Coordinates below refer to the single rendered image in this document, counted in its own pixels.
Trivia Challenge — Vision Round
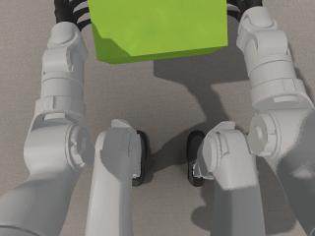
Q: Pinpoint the right robot upper arm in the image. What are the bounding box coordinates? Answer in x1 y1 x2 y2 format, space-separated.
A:
247 108 315 236

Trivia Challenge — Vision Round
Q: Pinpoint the robot right forearm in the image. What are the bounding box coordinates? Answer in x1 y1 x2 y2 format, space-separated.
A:
236 6 315 111

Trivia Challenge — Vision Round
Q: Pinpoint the robot left hand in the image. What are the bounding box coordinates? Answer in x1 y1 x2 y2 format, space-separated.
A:
54 0 92 31

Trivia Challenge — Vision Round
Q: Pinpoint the robot left forearm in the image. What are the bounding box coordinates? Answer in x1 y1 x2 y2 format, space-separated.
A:
24 22 90 167

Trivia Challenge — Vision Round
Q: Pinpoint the carton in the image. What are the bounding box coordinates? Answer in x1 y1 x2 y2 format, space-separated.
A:
88 0 228 65

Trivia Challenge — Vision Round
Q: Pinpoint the left robot foot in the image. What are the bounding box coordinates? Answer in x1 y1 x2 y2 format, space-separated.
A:
132 130 148 187

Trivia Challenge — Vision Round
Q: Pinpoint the left robot thigh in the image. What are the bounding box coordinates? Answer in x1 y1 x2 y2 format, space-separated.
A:
85 127 142 236

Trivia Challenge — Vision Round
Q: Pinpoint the left robot upper arm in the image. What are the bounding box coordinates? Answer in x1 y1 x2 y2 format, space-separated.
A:
0 123 95 236

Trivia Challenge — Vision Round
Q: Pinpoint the robot right hand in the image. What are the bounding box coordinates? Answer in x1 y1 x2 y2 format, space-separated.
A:
226 0 263 22

